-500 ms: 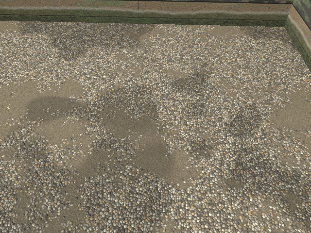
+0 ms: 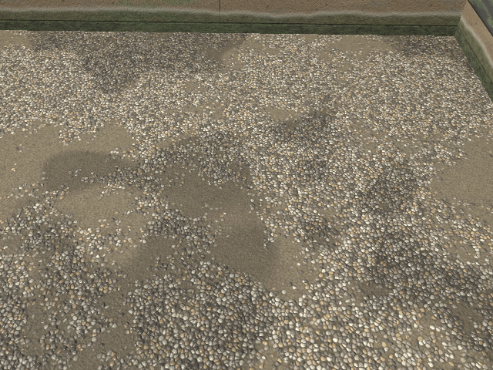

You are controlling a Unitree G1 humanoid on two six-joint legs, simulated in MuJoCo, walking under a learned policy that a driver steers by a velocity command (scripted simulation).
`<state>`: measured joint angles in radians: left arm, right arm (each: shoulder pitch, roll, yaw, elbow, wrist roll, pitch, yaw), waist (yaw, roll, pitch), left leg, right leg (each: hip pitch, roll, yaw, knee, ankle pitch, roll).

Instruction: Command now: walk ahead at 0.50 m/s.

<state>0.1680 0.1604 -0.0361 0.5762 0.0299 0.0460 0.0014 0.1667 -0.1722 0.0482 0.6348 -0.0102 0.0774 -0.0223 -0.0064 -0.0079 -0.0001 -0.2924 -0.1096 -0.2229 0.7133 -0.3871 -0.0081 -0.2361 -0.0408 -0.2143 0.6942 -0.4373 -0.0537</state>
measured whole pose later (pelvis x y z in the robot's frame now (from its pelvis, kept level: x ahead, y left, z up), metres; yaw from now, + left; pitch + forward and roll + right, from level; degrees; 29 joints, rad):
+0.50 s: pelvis +0.01 +0.00 +0.01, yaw +1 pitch +0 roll +0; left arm 0.23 0.17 -0.03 0.63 0.03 0.06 0.00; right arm 0.19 -0.17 0.05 0.68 -0.02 0.08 -0.02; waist -0.01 0.00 0.01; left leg -0.23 -0.10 -0.23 0.57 -0.33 0.00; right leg -0.17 -0.03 -0.23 0.54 -0.37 -0.05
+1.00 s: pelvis +0.01 +0.01 +0.01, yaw +2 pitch +0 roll -1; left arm 0.28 0.20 -0.04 0.66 0.05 0.07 0.04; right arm 0.22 -0.18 0.06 0.62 -0.02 0.09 -0.01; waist 0.01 0.02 0.00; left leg -0.27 -0.10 -0.25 0.61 -0.33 0.00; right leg -0.17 -0.03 -0.25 0.54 -0.37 -0.05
